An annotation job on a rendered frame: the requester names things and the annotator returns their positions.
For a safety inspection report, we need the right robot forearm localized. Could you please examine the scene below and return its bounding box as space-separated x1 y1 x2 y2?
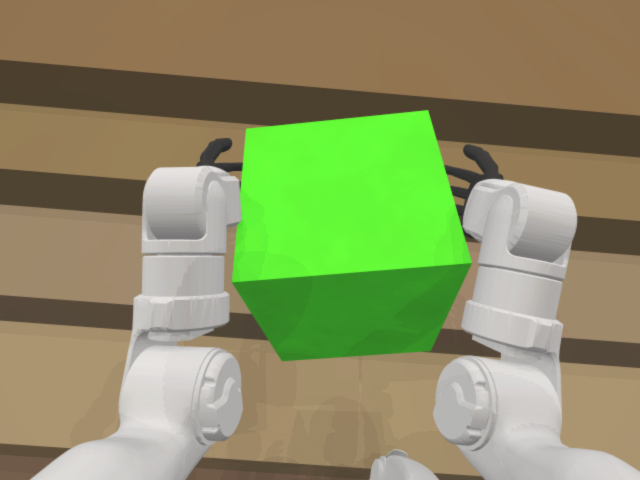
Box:
461 179 577 427

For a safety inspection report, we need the left robot hand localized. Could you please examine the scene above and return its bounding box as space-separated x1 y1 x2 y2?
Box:
196 138 243 189

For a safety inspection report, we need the robot left upper arm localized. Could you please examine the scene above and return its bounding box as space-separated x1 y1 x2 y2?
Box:
30 345 243 480

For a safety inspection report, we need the right robot hand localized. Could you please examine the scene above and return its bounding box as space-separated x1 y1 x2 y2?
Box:
444 144 503 239

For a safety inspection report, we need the robot right upper arm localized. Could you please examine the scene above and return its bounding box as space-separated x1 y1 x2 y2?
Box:
433 355 640 480

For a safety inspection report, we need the carton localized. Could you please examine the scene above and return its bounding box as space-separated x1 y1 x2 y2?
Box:
232 110 472 361

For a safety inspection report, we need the right robot thigh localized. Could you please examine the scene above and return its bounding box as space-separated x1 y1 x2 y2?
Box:
370 455 439 480

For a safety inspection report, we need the left robot forearm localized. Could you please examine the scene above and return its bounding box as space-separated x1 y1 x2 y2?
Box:
119 166 242 421

